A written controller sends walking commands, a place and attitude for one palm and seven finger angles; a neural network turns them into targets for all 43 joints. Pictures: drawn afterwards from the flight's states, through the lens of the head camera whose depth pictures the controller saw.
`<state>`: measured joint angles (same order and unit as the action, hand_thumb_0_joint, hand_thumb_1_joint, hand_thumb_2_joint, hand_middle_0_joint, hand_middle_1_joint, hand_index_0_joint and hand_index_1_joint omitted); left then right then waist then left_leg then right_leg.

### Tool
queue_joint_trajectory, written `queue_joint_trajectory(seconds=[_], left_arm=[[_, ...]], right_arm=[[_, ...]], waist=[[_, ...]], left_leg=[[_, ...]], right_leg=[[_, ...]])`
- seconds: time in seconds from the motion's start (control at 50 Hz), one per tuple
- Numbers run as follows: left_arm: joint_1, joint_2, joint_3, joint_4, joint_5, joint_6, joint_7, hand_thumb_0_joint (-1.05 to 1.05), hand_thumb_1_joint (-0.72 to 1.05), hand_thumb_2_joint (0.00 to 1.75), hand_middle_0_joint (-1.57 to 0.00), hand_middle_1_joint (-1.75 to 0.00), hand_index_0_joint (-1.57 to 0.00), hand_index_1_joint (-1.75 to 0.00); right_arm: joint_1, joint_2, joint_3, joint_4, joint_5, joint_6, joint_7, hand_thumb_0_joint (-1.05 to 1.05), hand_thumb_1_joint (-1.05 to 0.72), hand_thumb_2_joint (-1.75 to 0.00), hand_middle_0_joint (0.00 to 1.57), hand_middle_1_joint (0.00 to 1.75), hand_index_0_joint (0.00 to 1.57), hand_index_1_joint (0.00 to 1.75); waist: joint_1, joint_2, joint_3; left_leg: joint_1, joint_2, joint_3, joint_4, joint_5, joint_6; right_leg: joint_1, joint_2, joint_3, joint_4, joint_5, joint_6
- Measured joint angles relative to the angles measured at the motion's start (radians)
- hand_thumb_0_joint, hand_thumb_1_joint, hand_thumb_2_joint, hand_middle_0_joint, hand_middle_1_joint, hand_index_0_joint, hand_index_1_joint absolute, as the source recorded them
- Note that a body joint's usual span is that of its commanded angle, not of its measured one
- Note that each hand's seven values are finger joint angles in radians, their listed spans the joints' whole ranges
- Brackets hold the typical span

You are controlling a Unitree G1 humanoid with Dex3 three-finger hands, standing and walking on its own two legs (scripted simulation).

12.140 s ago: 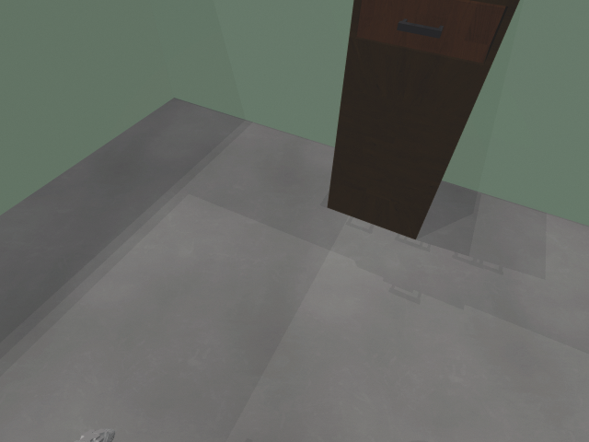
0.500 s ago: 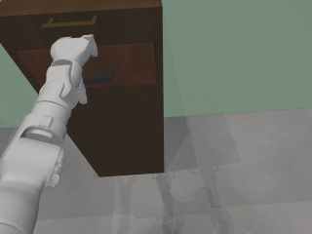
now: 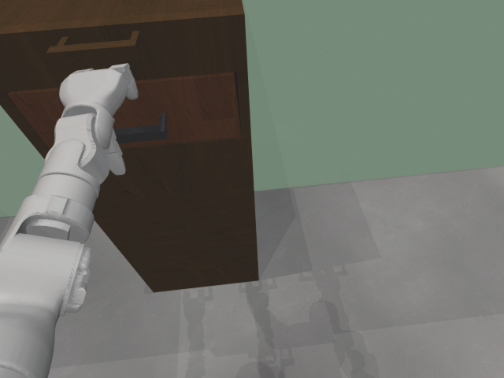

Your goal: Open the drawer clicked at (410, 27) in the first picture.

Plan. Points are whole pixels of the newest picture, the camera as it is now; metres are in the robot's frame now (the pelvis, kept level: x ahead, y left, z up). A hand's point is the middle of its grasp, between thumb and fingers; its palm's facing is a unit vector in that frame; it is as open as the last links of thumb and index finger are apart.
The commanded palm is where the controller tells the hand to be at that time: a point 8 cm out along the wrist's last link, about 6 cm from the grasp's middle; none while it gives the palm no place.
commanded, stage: move the hooked fingers above the handle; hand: left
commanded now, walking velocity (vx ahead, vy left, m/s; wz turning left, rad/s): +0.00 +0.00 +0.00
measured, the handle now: (133, 127) +0.54 +0.20 +0.11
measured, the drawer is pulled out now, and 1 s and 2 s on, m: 0.00 0.00 0.00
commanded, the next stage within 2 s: lower the fingers behind the handle in 0.52 s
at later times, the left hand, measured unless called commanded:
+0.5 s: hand (124, 116) +0.50 +0.19 +0.17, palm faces +0.02 -0.05 -1.00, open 13.5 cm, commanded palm +0.47 +0.21 +0.22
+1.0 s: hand (112, 138) +0.48 +0.21 +0.14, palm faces +0.02 -0.03 -1.00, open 13.8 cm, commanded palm +0.46 +0.22 +0.19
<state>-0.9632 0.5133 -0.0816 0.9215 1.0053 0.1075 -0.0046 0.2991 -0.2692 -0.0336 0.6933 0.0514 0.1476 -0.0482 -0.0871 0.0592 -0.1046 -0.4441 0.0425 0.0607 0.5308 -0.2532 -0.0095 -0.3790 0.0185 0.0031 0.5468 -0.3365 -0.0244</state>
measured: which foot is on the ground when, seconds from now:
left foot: down 0.00-1.00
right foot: down 0.00-1.00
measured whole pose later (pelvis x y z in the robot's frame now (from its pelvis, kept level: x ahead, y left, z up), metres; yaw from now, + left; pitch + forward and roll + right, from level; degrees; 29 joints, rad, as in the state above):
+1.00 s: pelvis -0.01 +0.00 +0.00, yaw +1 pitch +10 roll +0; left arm -0.92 0.50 -0.11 0.89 1.00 0.04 0.04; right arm 0.29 -0.28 -0.05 0.70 0.04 0.13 -0.04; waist -0.07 0.04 -0.10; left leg -0.49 0.04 0.04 0.58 -0.26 -0.01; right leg -0.41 0.01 -0.02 0.58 -0.35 -0.02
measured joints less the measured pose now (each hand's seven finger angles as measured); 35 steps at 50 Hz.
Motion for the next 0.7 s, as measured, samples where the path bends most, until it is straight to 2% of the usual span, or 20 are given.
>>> queue_joint_trajectory(seconds=[0.08, 0.14, 0.22, 0.32, 0.38, 0.48, 0.6, 0.7], left_arm=[[-0.009, 0.013, -0.049, 0.003, -0.015, 0.004, -0.05, 0.0, -0.49, 0.3, -0.33, -1.21, -0.33, -1.22], [-0.009, 0.003, -0.088, -0.034, -0.033, -0.029, -0.077, 0.0, -0.49, 0.3, -0.33, -1.2, -0.33, -1.21], [-0.016, -0.027, -0.1, -0.058, -0.046, -0.079, -0.063, 0.0, -0.49, 0.3, -0.32, -1.2, -0.32, -1.21], [-0.056, -0.042, -0.067, -0.001, -0.017, -0.065, 0.009, 0.0, -0.5, 0.3, -0.32, -1.2, -0.32, -1.21], [-0.068, -0.043, -0.045, 0.021, -0.002, -0.047, 0.024, 0.0, -0.49, 0.3, -0.36, -1.23, -0.34, -1.22], [-0.073, -0.045, -0.023, 0.051, 0.003, -0.022, 0.018, 0.0, -0.49, 0.3, -0.38, -1.24, -0.38, -1.26], [-0.051, -0.019, -0.004, 0.056, 0.011, -0.019, -0.006, 0.0, -0.49, 0.3, -0.35, -1.22, -0.36, -1.24], [0.0, 0.007, -0.015, 0.013, -0.001, -0.035, -0.026, 0.0, -0.49, 0.3, -0.34, -1.21, -0.34, -1.22]], right_arm=[[-0.011, -0.002, 0.004, -0.005, 0.007, -0.004, -0.008, 0.0, -0.91, -0.89, 0.2, 0.3, 0.21, 0.3], [-0.014, -0.003, -0.003, -0.009, 0.004, -0.014, -0.01, 0.0, -0.91, -0.89, 0.2, 0.3, 0.21, 0.3], [-0.027, -0.006, -0.004, -0.006, 0.0, -0.023, -0.007, 0.0, -0.91, -0.89, 0.2, 0.3, 0.21, 0.3], [-0.047, 0.0, 0.005, -0.005, -0.009, -0.029, 0.005, 0.0, -0.91, -0.89, 0.2, 0.3, 0.21, 0.3], [-0.037, 0.005, 0.006, -0.008, -0.013, -0.025, 0.009, 0.0, -0.91, -0.89, 0.2, 0.3, 0.21, 0.3], [-0.016, 0.011, 0.018, -0.001, -0.007, -0.003, 0.004, 0.0, -0.91, -0.89, 0.2, 0.3, 0.21, 0.3], [0.011, 0.012, 0.02, -0.003, -0.002, 0.008, -0.007, 0.0, -0.91, -0.89, 0.2, 0.3, 0.21, 0.3], [0.036, 0.005, 0.005, -0.007, 0.001, 0.003, -0.009, 0.0, -0.91, -0.89, 0.2, 0.3, 0.21, 0.3]], waist=[[0.01, -0.007, 0.008], [0.021, -0.012, 0.013], [0.026, -0.018, 0.016], [0.008, -0.019, 0.01], [0.005, -0.012, 0.0], [-0.004, -0.003, -0.007], [-0.012, 0.001, -0.006], [-0.003, 0.0, 0.002]], left_leg=[[0.007, -0.004, -0.013, -0.002, 0.003, 0.0], [0.002, -0.009, -0.025, 0.004, 0.004, 0.0], [-0.01, -0.014, -0.032, 0.018, 0.0, 0.001], [-0.044, -0.013, -0.025, 0.037, -0.007, 0.003], [-0.054, -0.011, -0.017, 0.04, -0.009, 0.004], [-0.043, -0.008, -0.008, 0.035, -0.011, 0.005], [-0.027, -0.003, 0.002, 0.021, -0.005, 0.004], [-0.015, -0.001, 0.0, 0.013, -0.001, 0.003]], right_leg=[[0.014, -0.003, -0.013, -0.006, 0.0, 0.0], [0.017, -0.007, -0.025, -0.005, -0.001, 0.0], [0.009, -0.012, -0.032, 0.006, -0.007, 0.002], [-0.029, -0.012, -0.025, 0.028, -0.012, 0.004], [-0.043, -0.011, -0.016, 0.033, -0.012, 0.006], [-0.037, -0.009, -0.007, 0.03, -0.011, 0.008], [-0.028, -0.004, 0.003, 0.021, -0.004, 0.006], [-0.013, -0.001, 0.001, 0.01, 0.001, 0.004]])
